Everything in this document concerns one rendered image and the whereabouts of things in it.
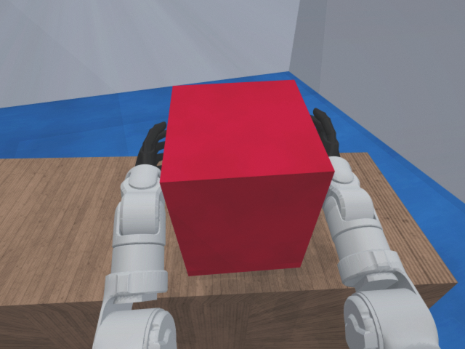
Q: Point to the left robot upper arm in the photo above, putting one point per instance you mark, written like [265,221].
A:
[151,328]

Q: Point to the robot right forearm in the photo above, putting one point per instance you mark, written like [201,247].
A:
[365,260]

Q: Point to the left robot hand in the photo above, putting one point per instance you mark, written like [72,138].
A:
[150,147]

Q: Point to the carton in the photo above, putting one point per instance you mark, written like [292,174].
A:
[244,175]

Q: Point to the pedestal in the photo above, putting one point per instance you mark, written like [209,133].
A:
[56,237]

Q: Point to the right robot upper arm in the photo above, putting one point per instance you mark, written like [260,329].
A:
[388,319]

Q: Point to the right robot hand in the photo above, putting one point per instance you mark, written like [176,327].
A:
[326,132]

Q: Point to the robot left forearm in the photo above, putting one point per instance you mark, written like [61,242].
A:
[139,237]

